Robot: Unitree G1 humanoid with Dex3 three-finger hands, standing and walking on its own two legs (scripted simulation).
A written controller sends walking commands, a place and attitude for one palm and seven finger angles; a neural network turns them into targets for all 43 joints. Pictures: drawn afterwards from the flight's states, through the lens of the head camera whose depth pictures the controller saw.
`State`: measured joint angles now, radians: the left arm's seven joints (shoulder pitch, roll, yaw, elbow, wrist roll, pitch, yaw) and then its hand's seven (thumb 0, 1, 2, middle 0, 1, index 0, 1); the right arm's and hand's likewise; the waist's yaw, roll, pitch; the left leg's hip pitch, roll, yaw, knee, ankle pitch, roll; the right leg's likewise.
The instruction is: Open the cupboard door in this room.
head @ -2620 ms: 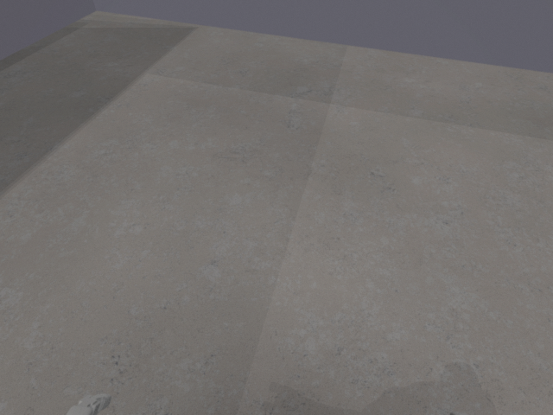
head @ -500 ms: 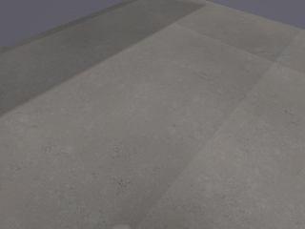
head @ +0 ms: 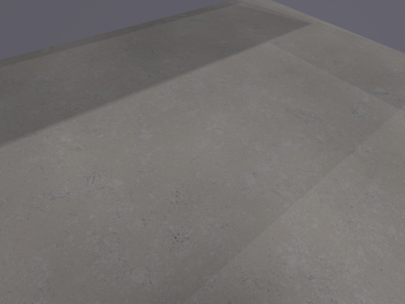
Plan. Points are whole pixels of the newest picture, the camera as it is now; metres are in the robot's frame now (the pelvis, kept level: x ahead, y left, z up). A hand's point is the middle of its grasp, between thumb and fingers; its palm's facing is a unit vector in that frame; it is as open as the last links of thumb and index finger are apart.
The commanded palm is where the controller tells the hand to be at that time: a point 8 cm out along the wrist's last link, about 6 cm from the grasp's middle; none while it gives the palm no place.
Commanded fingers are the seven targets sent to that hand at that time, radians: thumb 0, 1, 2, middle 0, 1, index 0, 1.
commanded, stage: turn or walk to find it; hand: left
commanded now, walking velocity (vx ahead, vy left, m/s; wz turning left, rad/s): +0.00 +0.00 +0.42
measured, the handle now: out of the picture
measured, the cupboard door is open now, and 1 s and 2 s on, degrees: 0 0 0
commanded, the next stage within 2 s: none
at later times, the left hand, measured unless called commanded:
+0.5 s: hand out of the picture -0.03 +0.16 -0.16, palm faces +0.28 -0.93 -0.25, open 7.3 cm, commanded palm none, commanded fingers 0.00 0.90 0.90 -0.20 -0.30 -0.20 -0.30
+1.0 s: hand out of the picture -0.10 +0.23 -0.17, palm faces +0.46 -0.86 -0.23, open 7.4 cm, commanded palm none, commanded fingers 0.00 0.90 0.90 -0.20 -0.30 -0.20 -0.30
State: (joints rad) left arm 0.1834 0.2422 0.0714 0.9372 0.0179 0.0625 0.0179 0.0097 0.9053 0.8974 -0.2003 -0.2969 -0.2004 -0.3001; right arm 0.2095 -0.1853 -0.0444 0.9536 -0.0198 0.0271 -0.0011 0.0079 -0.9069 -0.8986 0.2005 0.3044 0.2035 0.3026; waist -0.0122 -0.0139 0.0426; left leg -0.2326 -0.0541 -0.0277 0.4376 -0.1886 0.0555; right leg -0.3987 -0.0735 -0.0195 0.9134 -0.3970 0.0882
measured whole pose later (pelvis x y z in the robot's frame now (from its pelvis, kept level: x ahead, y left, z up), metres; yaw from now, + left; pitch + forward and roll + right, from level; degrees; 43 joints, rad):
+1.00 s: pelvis -0.08 +0.01 +0.00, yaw +25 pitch -1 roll -1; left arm 0.19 0.25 0.07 0.95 0.02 0.06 0.01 0.01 0.91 0.90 -0.20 -0.30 -0.20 -0.30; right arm 0.20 -0.18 -0.04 0.95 -0.02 0.02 0.00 0.01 -0.91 -0.90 0.20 0.30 0.20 0.30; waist 0.00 -0.02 0.05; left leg -0.23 -0.06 -0.01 0.42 -0.17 0.08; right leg -0.41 -0.08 -0.01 0.98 -0.38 0.09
